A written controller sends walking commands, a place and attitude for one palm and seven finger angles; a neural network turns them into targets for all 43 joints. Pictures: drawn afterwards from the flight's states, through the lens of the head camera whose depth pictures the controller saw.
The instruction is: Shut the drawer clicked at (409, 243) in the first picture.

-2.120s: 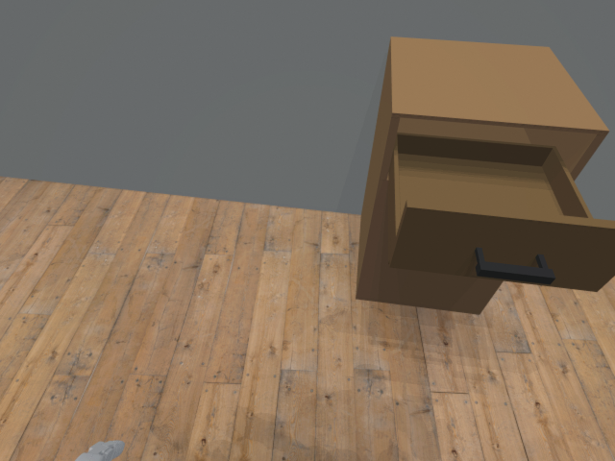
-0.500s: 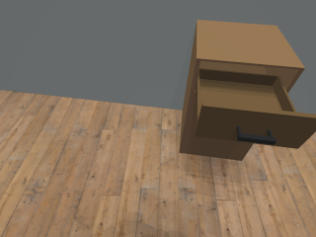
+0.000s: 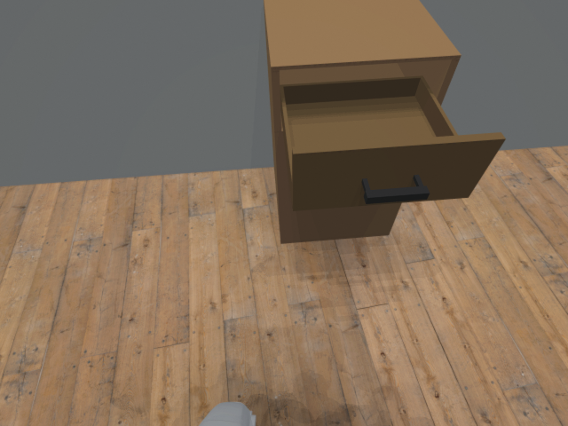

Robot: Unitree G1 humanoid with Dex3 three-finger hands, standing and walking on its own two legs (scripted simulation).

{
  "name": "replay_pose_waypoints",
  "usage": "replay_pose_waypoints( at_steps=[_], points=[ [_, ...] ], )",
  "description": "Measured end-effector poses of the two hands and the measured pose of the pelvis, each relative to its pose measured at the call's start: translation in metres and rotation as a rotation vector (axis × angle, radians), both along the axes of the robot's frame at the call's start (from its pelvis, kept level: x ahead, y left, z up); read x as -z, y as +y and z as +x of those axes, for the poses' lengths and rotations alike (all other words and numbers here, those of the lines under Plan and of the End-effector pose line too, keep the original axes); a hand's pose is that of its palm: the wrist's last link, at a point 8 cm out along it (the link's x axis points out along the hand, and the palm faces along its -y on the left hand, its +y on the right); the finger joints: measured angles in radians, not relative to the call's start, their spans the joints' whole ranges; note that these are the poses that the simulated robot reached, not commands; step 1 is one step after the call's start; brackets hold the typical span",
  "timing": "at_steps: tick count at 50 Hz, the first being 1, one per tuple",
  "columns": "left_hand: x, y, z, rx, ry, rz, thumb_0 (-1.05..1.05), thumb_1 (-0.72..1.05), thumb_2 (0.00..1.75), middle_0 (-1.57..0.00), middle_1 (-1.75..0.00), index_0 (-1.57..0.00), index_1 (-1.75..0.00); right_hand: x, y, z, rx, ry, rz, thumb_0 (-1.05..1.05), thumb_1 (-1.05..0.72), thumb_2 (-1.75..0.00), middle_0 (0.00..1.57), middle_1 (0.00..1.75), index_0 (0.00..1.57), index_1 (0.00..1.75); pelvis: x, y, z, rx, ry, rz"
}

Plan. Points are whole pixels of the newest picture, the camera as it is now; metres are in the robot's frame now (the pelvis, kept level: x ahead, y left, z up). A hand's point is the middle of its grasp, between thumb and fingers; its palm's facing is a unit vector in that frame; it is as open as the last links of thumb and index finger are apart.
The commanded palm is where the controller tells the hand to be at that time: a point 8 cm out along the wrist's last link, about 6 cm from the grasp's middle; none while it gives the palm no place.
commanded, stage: walk to a spot facing it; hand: left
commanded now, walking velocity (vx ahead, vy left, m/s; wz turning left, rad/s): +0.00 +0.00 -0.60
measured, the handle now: (393, 188) +0.58 -0.17 -0.07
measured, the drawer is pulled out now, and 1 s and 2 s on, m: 0.29 0.29 0.29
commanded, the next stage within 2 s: none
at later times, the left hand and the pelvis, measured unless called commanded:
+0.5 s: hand (146, 417) +0.14 +0.25 -0.16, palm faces -0.27 -0.94 -0.22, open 7.4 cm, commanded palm none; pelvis -0.01 +0.06 +0.00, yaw -19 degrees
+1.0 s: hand (207, 393) +0.18 +0.16 -0.17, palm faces -0.57 -0.79 -0.21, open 7.4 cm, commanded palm none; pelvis -0.02 +0.05 -0.01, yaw -37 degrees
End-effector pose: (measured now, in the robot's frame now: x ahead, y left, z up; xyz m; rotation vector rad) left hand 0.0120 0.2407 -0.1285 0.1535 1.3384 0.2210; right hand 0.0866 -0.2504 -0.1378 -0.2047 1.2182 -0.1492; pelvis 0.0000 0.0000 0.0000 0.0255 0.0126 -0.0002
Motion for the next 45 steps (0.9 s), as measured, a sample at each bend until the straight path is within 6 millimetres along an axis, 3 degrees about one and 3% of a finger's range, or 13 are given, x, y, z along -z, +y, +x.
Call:
replay_pose_waypoints(
  at_steps=[5, 11, 15, 19, 25, 35, 39, 45],
  points=[
    [0.001, 0.015, 0.014, 0.052, -0.010, -0.003, 0.01, 0.90, 0.90, -0.20, -0.30, -0.20, -0.30, -0.011, 0.004, -0.001, 0.052, -0.048, -0.026, 0.01, -0.91, -0.90, 0.20, 0.30, 0.20, 0.30, -0.002, 0.012, -0.002, 0.063, 0.013, -0.004],
    [0.012, 0.051, 0.042, 0.126, -0.041, -0.001, 0.01, 0.90, 0.90, -0.20, -0.30, -0.20, -0.30, -0.022, 0.022, -0.010, 0.110, -0.123, -0.072, 0.00, -0.91, -0.90, 0.20, 0.30, 0.20, 0.30, 0.004, 0.039, -0.007, 0.139, 0.027, -0.024],
    [0.017, 0.071, 0.071, 0.195, -0.072, -0.001, 0.01, 0.90, 0.90, -0.20, -0.30, -0.20, -0.30, -0.029, 0.037, -0.036, 0.148, -0.125, -0.098, 0.00, -0.91, -0.89, 0.20, 0.30, 0.20, 0.30, 0.005, 0.053, -0.012, 0.185, 0.010, -0.029],
    [0.010, 0.076, 0.099, 0.257, -0.113, -0.010, 0.01, 0.90, 0.90, -0.20, -0.30, -0.20, -0.30, -0.033, 0.050, -0.069, 0.200, -0.072, -0.097, 0.00, -0.90, -0.89, 0.20, 0.30, 0.21, 0.30, -0.001, 0.059, -0.012, 0.236, -0.003, -0.046],
    [0.005, 0.054, 0.134, 0.377, -0.120, -0.033, 0.01, 0.91, 0.90, -0.20, -0.30, -0.19, -0.30, -0.026, 0.059, -0.121, 0.326, -0.008, -0.070, 0.00, -0.90, -0.89, 0.20, 0.30, 0.21, 0.30, -0.003, 0.062, -0.014, 0.325, -0.010, -0.058],
    [0.002, -0.036, 0.187, 0.612, -0.227, -0.039, 0.01, 0.90, 0.90, -0.20, -0.30, -0.20, -0.30, 0.013, 0.045, -0.222, 0.547, 0.135, -0.009, 0.00, -0.90, -0.89, 0.20, 0.30, 0.21, 0.30, 0.016, 0.037, -0.025, 0.458, -0.009, -0.050],
    [-0.005, -0.050, 0.185, 0.646, -0.224, -0.034, 0.01, 0.90, 0.90, -0.20, -0.30, -0.20, -0.30, 0.008, 0.038, -0.231, 0.600, 0.137, -0.020, 0.01, -0.91, -0.89, 0.20, 0.30, 0.20, 0.30, 0.010, 0.034, -0.028, 0.508, -0.016, -0.042],
    [-0.002, -0.053, 0.184, 0.708, -0.170, -0.043, 0.01, 0.90, 0.90, -0.20, -0.30, -0.20, -0.30, -0.005, 0.037, -0.217, 0.648, 0.040, -0.043, 0.01, -0.91, -0.90, 0.19, 0.30, 0.20, 0.30, 0.004, 0.038, -0.025, 0.586, -0.007, -0.028]
  ],
)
